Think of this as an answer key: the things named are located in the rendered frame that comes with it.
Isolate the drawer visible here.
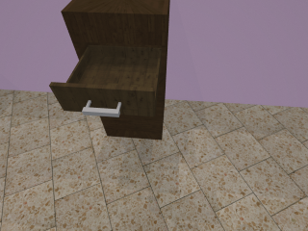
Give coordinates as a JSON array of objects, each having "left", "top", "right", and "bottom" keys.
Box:
[{"left": 49, "top": 45, "right": 162, "bottom": 117}]

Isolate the handle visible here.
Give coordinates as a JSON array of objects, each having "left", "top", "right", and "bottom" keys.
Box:
[{"left": 82, "top": 100, "right": 121, "bottom": 117}]

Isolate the cabinet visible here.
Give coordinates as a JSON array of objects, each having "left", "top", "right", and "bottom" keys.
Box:
[{"left": 61, "top": 0, "right": 170, "bottom": 141}]

